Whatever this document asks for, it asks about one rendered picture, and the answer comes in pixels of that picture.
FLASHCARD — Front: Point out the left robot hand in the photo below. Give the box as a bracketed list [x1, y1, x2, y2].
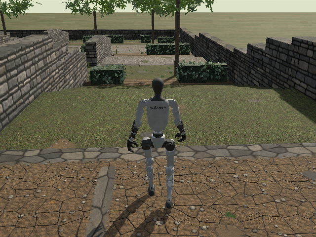
[127, 140, 138, 152]

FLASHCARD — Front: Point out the right robot upper arm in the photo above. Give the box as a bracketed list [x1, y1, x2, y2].
[168, 99, 182, 126]

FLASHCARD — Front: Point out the left robot forearm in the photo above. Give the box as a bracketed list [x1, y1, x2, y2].
[128, 120, 139, 142]

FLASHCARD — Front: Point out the left robot upper arm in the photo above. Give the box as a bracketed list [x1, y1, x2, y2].
[134, 99, 148, 127]

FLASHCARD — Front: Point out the robot right foot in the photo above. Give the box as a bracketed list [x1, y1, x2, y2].
[165, 200, 173, 208]

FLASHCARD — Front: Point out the right robot forearm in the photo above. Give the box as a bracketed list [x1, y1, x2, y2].
[177, 118, 186, 135]

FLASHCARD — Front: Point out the right robot hand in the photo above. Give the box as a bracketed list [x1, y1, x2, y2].
[175, 133, 186, 142]

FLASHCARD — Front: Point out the robot torso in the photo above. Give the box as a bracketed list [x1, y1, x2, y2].
[146, 97, 169, 148]

